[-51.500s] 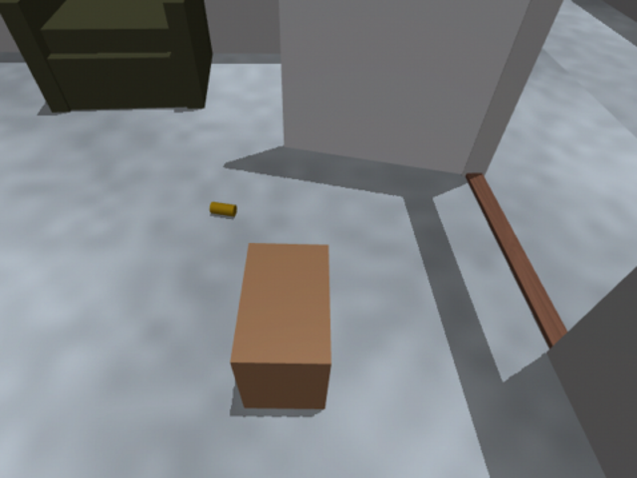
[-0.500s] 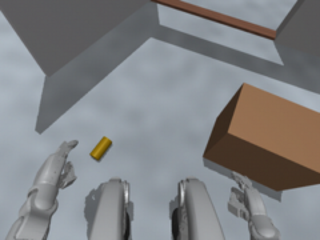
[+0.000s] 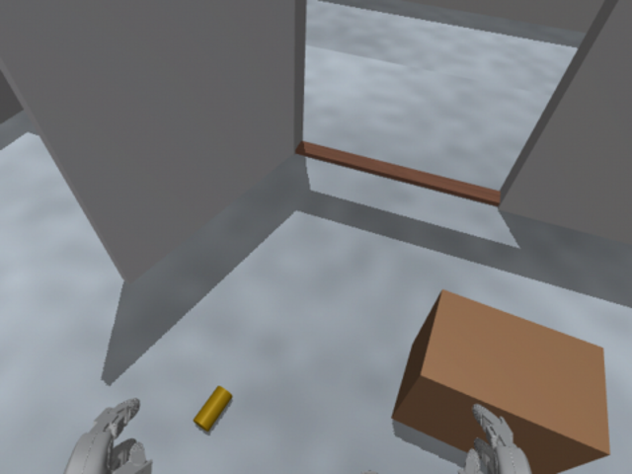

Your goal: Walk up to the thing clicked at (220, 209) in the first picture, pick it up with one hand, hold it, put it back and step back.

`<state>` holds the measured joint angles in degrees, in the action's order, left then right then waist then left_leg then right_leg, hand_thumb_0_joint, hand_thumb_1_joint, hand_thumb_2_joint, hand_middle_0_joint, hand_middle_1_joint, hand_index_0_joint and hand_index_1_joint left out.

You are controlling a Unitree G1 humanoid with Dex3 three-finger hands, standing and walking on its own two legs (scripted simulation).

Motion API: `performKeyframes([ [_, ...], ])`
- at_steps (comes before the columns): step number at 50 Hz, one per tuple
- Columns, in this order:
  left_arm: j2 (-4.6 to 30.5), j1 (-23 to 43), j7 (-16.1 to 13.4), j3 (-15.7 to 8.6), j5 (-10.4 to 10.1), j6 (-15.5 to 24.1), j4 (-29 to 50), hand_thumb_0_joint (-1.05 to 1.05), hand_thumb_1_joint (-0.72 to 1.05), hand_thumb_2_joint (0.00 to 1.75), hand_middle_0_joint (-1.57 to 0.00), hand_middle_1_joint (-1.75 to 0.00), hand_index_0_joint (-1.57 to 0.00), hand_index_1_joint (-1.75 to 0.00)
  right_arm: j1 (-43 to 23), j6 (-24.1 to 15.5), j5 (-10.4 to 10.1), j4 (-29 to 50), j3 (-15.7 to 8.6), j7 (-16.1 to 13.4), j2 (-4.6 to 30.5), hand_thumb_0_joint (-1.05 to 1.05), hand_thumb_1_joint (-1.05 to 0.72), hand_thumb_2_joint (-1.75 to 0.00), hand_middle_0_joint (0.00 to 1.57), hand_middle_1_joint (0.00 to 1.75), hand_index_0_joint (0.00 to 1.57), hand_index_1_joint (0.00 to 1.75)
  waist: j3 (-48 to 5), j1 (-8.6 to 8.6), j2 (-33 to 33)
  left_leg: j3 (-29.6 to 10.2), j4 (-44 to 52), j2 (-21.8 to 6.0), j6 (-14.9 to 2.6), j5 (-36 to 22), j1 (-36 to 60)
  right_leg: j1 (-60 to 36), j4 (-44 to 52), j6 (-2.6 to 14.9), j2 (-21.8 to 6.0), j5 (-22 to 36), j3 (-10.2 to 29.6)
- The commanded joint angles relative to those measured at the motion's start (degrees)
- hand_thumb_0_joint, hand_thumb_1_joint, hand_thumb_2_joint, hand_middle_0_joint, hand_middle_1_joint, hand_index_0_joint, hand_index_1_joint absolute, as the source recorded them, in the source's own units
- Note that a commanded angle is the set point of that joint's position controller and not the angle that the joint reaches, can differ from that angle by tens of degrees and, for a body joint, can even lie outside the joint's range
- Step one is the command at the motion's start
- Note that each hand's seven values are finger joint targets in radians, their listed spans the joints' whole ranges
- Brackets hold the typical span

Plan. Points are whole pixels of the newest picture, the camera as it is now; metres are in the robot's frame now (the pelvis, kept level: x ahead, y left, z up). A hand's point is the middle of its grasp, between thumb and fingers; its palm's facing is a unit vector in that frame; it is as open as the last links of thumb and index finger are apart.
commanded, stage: home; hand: left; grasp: from above
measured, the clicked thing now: (213, 408) +0.44 +0.23 -0.68
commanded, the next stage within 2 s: none
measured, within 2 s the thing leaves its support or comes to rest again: neither
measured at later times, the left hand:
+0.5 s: hand out of the picture +0.17 +0.18 -0.03, palm faces +0.06 -0.98 -0.21, open 8.4 cm
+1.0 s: hand out of the picture +0.16 +0.18 -0.03, palm faces +0.06 -0.98 -0.21, open 7.7 cm
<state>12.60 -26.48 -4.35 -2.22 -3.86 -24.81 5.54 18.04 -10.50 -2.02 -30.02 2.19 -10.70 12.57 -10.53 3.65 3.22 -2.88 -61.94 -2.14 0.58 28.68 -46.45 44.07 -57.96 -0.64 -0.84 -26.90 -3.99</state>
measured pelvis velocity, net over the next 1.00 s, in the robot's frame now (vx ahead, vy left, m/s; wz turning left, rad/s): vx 0.00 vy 0.00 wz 0.01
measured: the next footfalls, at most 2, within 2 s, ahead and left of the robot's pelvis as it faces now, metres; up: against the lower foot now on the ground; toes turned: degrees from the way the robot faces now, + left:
none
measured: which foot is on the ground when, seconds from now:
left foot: down 0.00-1.00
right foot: down 0.00-1.00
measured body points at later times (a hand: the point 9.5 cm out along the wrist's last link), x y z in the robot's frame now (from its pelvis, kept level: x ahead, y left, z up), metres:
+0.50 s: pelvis +0.01 +0.00 +0.01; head +0.03 +0.00 +0.46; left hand +0.17 +0.23 -0.02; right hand +0.18 -0.24 -0.05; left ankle +0.02 +0.12 -0.67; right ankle +0.02 -0.13 -0.67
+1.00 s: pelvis +0.00 +0.00 +0.01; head +0.02 +0.00 +0.46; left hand +0.16 +0.23 -0.02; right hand +0.16 -0.25 -0.05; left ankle +0.02 +0.12 -0.67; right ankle +0.02 -0.13 -0.67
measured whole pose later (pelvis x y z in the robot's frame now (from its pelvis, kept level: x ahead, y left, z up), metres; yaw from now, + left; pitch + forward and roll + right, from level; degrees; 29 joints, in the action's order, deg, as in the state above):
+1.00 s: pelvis +0.00 +0.00 +0.01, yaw +0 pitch +9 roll -2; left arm 12.8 -28.3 -1.1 -1.8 -3.0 -24.9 5.7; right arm 16.9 -14.2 -0.4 -31.9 1.4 -10.8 12.8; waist -8.9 2.1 2.7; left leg -2.5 -57.7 -1.9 0.8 27.7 -39.0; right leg 37.1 -54.6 -0.5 -1.0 -26.4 -3.7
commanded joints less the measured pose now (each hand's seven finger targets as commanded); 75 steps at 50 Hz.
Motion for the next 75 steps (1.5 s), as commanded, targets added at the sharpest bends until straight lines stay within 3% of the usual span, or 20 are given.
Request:
performKeyframes([
  [1, 5.2, -1.6, 0.9, -3.1, 0.0, 1.2, 11.9, 0.0, 0.88, 0.89, -0.2, -0.3, -0.2, -0.3, -3.7, -4.4, 0.6, 9.0, -2.5, -1.1, 6.2, 0.0, -0.9, -0.9, 0.2, 0.3, 0.2, 0.3, -4.2, -0.66, -0.1, -0.4, 13.1, 1.9, -1.43, -9.7, 9.3, -7.5, 12.0, 0.86, 2.1, 8.3, 0.0],
  [4, 5.1, -2.9, 1.8, -2.8, 0.1, 1.0, 12.8, 0.0, 0.89, 0.89, -0.2, -0.3, -0.2, -0.3, -3.6, -5.2, 0.8, 9.0, -2.9, -1.1, 6.6, 0.0, -0.9, -0.9, 0.2, 0.3, 0.2, 0.3, -4.0, -0.76, -1.3, 0.2, 13.5, 1.9, -1.44, -13.5, 11.5, -9.1, 12.3, 0.79, 2.3, 11.1, -0.5],
  [8, 5.1, -0.7, 2.7, -2.6, 0.4, 1.3, 10.9, 0.0, 0.8, 0.84, -0.19, -0.28, -0.19, -0.28, -3.9, -6.0, 1.2, 8.4, -3.1, -1.1, 6.9, 0.0, -0.9, -0.9, 0.2, 0.3, 0.2, 0.3, -1.4, -0.31, -2.1, 0.5, 14.0, 2.1, -1.6, -12.8, 11.5, -8.4, 13.0, 0.64, 2.2, 10.6, -0.5],
  [13, 5.9, 0.4, 3.3, -3.1, 0.9, 2.1, 11.8, 0.0, 0.8, 0.84, -0.19, -0.28, -0.19, -0.28, -4.1, -6.8, 1.5, 8.2, -3.5, -0.8, 7.2, 0.0, -0.9, -0.9, 0.2, 0.3, 0.2, 0.3, -3.3, -0.52, -0.6, 0.3, 14.1, 2.1, -1.29, -14.9, 13.4, -9.6, 12.3, 0.81, 2.1, 12.1, -0.3],
  [19, 5.9, -1.2, 3.1, -3.3, 1.3, 2.4, 10.2, 0.0, 0.66, 0.76, -0.17, -0.26, -0.17, -0.26, -4.5, -6.9, 1.7, 7.6, -3.5, -0.7, 7.2, 0.0, -0.9, -0.9, 0.2, 0.3, 0.2, 0.3, -3.7, -1.31, -0.3, 0.3, 13.9, 2.0, -1.11, -16.8, 14.0, -10.6, 11.9, 0.81, 2.0, 13.9, -0.2],
  [24, 6.3, 0.1, 3.1, -3.1, 1.1, 2.7, 10.9, 0.0, 0.73, 0.8, -0.18, -0.27, -0.18, -0.27, -4.9, -6.6, 1.8, 7.3, -3.4, -0.5, 7.3, 0.0, -0.9, -0.9, 0.2, 0.3, 0.2, 0.3, -3.0, -1.13, -0.4, 0.2, 14.3, 1.9, -1.21, -15.2, 13.7, -10.6, 12.3, 0.77, 2.1, 12.4, -0.3],
  [27, 5.2, -1.1, 3.1, -2.5, 1.0, 2.5, 9.4, 0.0, 0.66, 0.76, -0.17, -0.26, -0.17, -0.26, -5.4, -6.6, 1.7, 7.7, -3.2, -0.5, 7.1, 0.0, -0.9, -0.9, 0.2, 0.3, 0.2, 0.3, -1.4, -1.31, -2.1, 0.6, 14.3, 2.1, -1.52, -12.3, 12.1, -10.1, 13.3, 0.54, 1.9, 10.4, -0.1],
  [28, 6.5, 0.8, 3.0, -3.6, 0.8, 2.9, 12.5, 0.0, 0.69, 0.78, -0.18, -0.26, -0.18, -0.26, -5.1, -6.7, 1.8, 7.8, -3.4, -0.5, 7.3, 0.0, -0.9, -0.9, 0.2, 0.3, 0.2, 0.3, -2.9, -1.43, -0.5, 0.6, 14.5, 2.1, -1.39, -12.2, 12.8, -10.4, 13.0, 0.68, 1.9, 10.3, 0.0],
  [34, 5.5, -1.1, 3.1, -2.9, 0.8, 2.6, 10.0, 0.0, 0.72, 0.79, -0.18, -0.27, -0.18, -0.27, -5.3, -6.9, 1.7, 7.8, -3.4, -0.6, 7.1, 0.0, -0.9, -0.9, 0.2, 0.3, 0.2, 0.3, -2.0, -1.33, -1.5, 0.5, 14.5, 2.1, -1.42, -10.3, 12.0, -9.5, 13.3, 0.55, 1.9, 8.6, 0.0],
  [37, 6.8, 0.5, 3.0, -4.0, 0.7, 3.0, 12.3, 0.0, 0.81, 0.84, -0.19, -0.28, -0.19, -0.28, -5.2, -7.0, 1.6, 7.9, -3.6, -0.7, 7.3, 0.0, -0.9, -0.9, 0.2, 0.3, 0.2, 0.3, -2.6, -1.46, -2.6, 1.1, 13.7, 2.3, -1.7, -9.9, 11.5, -10.2, 13.9, 0.3, 1.5, 8.7, 0.5],
  [39, 7.0, 0.4, 3.0, -3.8, 1.0, 3.1, 12.0, 0.0, 0.81, 0.85, -0.19, -0.28, -0.19, -0.28, -5.0, -7.2, 1.7, 7.2, -3.6, -0.8, 7.3, 0.0, -0.9, -0.9, 0.2, 0.3, 0.2, 0.3, -2.8, -1.44, -1.6, 1.3, 13.6, 2.3, -1.6, -10.0, 11.7, -9.9, 13.7, 0.38, 1.5, 8.7, 0.7],
  [40, 5.0, -1.8, 3.2, -2.3, 1.0, 2.5, 9.0, 0.0, 0.84, 0.87, -0.19, -0.29, -0.19, -0.29, -5.0, -7.3, 1.6, 7.4, -3.3, -0.7, 7.1, 0.0, -0.9, -0.9, 0.2, 0.3, 0.2, 0.3, -2.3, -0.97, -1.7, 0.8, 14.1, 2.2, -1.53, -10.4, 12.0, -9.3, 13.2, 0.53, 1.7, 8.9, 0.4],
  [41, 6.7, -0.2, 3.0, -3.6, 0.9, 2.8, 12.4, 0.0, 0.86, 0.87, -0.2, -0.29, -0.2, -0.29, -4.9, -7.3, 1.6, 7.4, -3.6, -0.7, 7.3, 0.0, -0.9, -0.9, 0.2, 0.3, 0.2, 0.3, -2.6, -1.91, -1.1, 0.9, 14.0, 2.1, -1.48, -10.6, 12.0, -9.7, 13.2, 0.58, 1.7, 8.9, 0.4],
  [43, 7.0, 0.4, 3.0, -3.8, 1.0, 3.1, 13.0, 0.0, 0.88, 0.89, -0.2, -0.3, -0.2, -0.3, -5.1, -7.2, 1.6, 7.5, -3.7, -0.7, 7.4, 0.0, -0.9, -0.9, 0.2, 0.3, 0.2, 0.3, -3.2, -1.55, -1.3, 0.6, 14.2, 1.9, -1.42, -10.8, 12.1, -9.9, 12.8, 0.58, 1.9, 9.1, 0.1],
  [55, 5.9, -0.2, 3.1, -2.5, 1.1, 2.2, 11.7, 0.0, 0.9, 0.9, -0.2, -0.3, -0.2, -0.3, -5.2, -7.3, 1.6, 7.6, -3.5, -0.7, 7.2, 0.0, -0.9, -0.9, 0.2, 0.3, 0.2, 0.3, -1.8, -1.38, -1.2, 0.6, 14.3, 2.0, -1.36, -9.0, 11.1, -9.1, 13.1, 0.56, 1.8, 7.3, 0.2],
  [57, 6.9, 0.0, 3.0, -3.5, 0.8, 2.2, 12.8, 0.0, 0.9, 0.9, -0.2, -0.3, -0.2, -0.3, -5.5, -7.5, 1.5, 8.3, -3.7, -0.8, 7.6, 0.0, -0.9, -0.9, 0.2, 0.3, 0.2, 0.3, -2.3, -1.65, -0.7, 0.6, 14.4, 1.9, -1.36, -9.0, 11.4, -9.5, 13.0, 0.54, 1.8, 7.5, 0.1],
  [58, 5.9, -0.5, 3.0, -2.6, 1.0, 2.0, 10.8, 0.0, 0.9, 0.9, -0.2, -0.3, -0.2, -0.3, -5.4, -7.3, 1.5, 7.4, -3.4, -0.8, 7.1, 0.0, -0.9, -0.9, 0.2, 0.3, 0.2, 0.3, -0.9, -1.51, -1.1, 0.9, 14.3, 2.1, -1.41, -7.6, 10.5, -8.7, 13.5, 0.53, 1.7, 6.1, 0.3],
  [65, 6.8, -0.3, 2.8, -3.1, 1.1, 2.3, 13.1, 0.0, 0.9, 0.9, -0.2, -0.3, -0.2, -0.3, -4.9, -7.4, 1.6, 8.1, -3.9, -0.9, 7.6, 0.0, -0.9, -0.9, 0.2, 0.3, 0.2, 0.3, -3.2, -1.33, -0.2, 0.4, 14.1, 1.8, -1.21, -10.8, 12.1, -9.3, 12.3, 0.67, 1.9, 9.0, 0.1],
  [72, 6.8, -0.3, 2.8, -3.0, 0.9, 2.3, 13.1, 0.0, 0.9, 0.9, -0.2, -0.3, -0.2, -0.3, -5.4, -7.3, 1.5, 8.3, -3.7, -0.9, 7.6, 0.0, -0.9, -0.9, 0.2, 0.3, 0.2, 0.3, -2.3, -1.52, -1.1, 0.7, 14.0, 1.9, -1.42, -9.5, 11.2, -9.4, 12.9, 0.62, 1.7, 7.8, 0.3],
  [75, 6.7, -1.2, 2.8, -3.2, 1.1, 2.1, 12.7, 0.0, 0.9, 0.9, -0.2, -0.3, -0.2, -0.3, -5.0, -7.3, 1.6, 8.0, -3.8, -0.9, 7.4, 0.0, -0.9, -0.9, 0.2, 0.3, 0.2, 0.3, -3.6, -1.63, -1.1, 0.7, 13.3, 2.0, -1.37, -12.5, 11.8, -10.3, 12.5, 0.62, 1.6, 10.7, 0.2],
])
